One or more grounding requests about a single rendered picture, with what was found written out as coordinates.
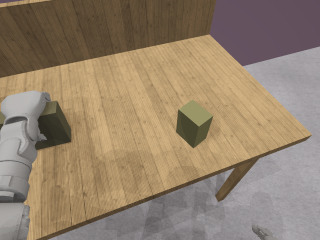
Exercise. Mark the left robot upper arm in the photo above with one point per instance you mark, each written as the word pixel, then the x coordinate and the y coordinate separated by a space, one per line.
pixel 14 221

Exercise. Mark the robot left hand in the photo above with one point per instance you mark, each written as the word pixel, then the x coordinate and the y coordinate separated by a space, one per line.
pixel 30 102

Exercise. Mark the sponge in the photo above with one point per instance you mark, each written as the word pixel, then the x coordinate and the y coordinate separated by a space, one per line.
pixel 52 124

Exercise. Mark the table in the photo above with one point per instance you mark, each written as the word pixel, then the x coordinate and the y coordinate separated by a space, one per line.
pixel 120 70

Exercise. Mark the robot right hand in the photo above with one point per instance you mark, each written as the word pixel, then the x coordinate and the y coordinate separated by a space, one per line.
pixel 263 233

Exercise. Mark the left robot forearm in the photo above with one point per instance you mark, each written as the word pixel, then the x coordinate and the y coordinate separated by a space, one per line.
pixel 18 137

